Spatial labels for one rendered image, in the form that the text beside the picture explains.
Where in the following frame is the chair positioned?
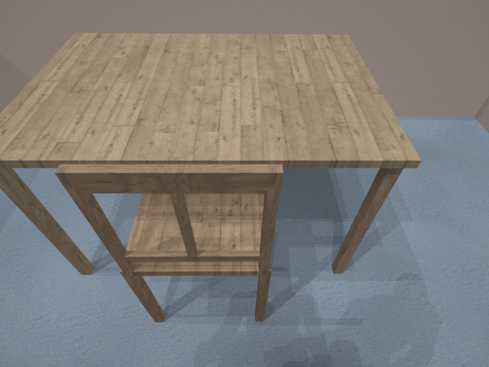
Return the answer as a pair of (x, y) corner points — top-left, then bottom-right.
(55, 164), (283, 323)

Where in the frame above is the table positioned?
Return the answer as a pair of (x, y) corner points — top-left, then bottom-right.
(0, 33), (422, 275)

